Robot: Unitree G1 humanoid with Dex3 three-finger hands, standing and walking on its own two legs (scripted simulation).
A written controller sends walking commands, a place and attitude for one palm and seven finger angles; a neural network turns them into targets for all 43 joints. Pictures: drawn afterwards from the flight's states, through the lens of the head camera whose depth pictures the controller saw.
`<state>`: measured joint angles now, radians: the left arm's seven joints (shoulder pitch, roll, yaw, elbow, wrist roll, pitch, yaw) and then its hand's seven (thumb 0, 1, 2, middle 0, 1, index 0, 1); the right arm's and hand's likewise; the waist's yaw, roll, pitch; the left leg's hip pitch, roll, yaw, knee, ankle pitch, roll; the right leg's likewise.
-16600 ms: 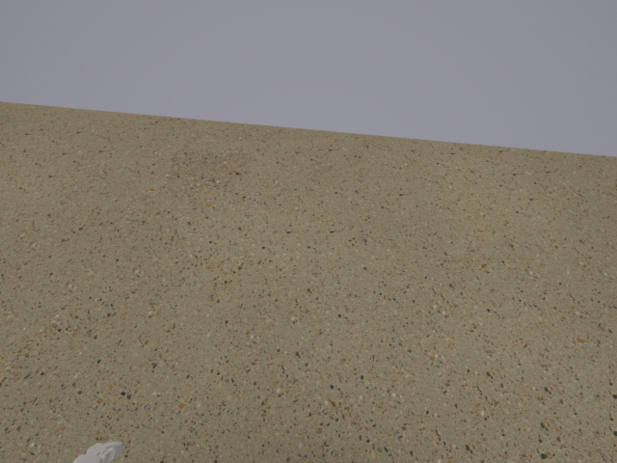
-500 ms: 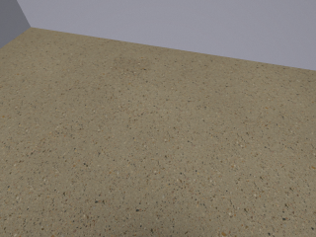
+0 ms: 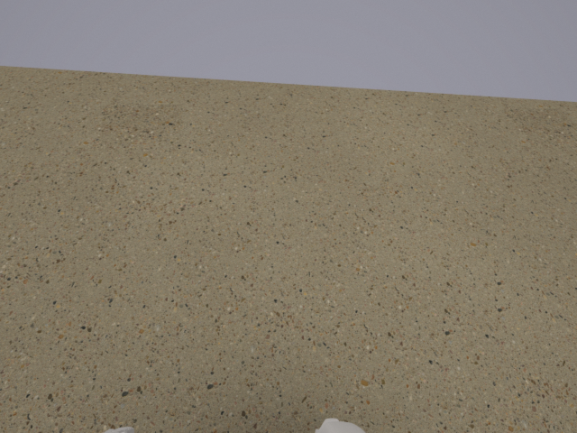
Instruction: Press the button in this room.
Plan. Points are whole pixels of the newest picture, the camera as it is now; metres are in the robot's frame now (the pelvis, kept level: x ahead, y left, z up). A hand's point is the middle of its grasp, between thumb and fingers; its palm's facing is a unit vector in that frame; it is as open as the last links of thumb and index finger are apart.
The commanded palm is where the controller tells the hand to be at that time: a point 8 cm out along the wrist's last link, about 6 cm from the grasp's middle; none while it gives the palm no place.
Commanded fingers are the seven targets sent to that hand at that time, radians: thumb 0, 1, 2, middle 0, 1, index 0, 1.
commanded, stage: turn or walk to find it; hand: left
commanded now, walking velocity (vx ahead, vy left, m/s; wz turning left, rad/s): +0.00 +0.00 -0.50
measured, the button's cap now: out of the picture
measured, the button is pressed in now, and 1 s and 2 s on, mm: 0 0 0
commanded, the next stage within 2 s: none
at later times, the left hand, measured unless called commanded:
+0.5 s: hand (214, 423) +0.15 +0.12 -0.15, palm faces -0.27 -0.92 -0.27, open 7.4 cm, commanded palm none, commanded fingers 0.00 0.90 0.90 -0.20 -0.30 -0.20 -0.30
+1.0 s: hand (182, 424) +0.15 +0.17 -0.17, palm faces -0.43 -0.88 -0.21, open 7.4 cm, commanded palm none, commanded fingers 0.00 0.90 0.90 -0.20 -0.30 -0.20 -0.30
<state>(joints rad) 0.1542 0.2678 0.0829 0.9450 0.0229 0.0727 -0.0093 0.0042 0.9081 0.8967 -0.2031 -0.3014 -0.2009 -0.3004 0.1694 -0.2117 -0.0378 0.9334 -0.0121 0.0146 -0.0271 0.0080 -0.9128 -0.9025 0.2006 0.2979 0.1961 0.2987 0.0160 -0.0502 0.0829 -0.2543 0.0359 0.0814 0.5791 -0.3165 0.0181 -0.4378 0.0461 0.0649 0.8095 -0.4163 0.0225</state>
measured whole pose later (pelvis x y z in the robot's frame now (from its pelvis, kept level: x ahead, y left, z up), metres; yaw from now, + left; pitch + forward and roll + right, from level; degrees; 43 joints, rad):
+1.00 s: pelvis -0.01 +0.00 +0.01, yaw -30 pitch +0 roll -2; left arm 0.20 0.27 0.10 0.95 0.03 0.07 -0.02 0.01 0.91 0.90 -0.20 -0.30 -0.20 -0.30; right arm 0.16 -0.18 -0.03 0.90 -0.02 0.01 -0.03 0.01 -0.91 -0.90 0.20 0.30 0.20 0.30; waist 0.03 -0.04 0.08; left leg -0.21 0.07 0.12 0.51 -0.30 0.02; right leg -0.51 0.02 0.02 1.14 -0.43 0.06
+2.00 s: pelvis +0.00 -0.02 +0.01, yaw -61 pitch +0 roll -2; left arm 0.20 0.25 0.09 0.97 0.03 0.07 -0.05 0.01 0.91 0.90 -0.20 -0.30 -0.20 -0.30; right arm 0.28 -0.17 -0.04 0.95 -0.02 -0.03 -0.02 0.01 -0.91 -0.90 0.20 0.30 0.20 0.30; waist 0.00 -0.02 0.05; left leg -0.15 0.10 0.23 0.43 -0.28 0.02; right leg -0.49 -0.07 -0.03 1.07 -0.34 0.06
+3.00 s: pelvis +0.09 -0.36 +0.01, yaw -80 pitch +0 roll +1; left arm 0.16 0.19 0.07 1.03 0.03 0.00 -0.03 0.00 0.91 0.90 -0.20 -0.30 -0.20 -0.30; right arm 0.38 -0.16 -0.06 1.10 -0.02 -0.07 -0.01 0.00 -0.93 -0.90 0.20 0.30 0.20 0.30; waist -0.01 -0.03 0.04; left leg -0.10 0.05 0.23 0.36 -0.25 0.02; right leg -0.60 -0.13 -0.05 1.01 -0.17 0.03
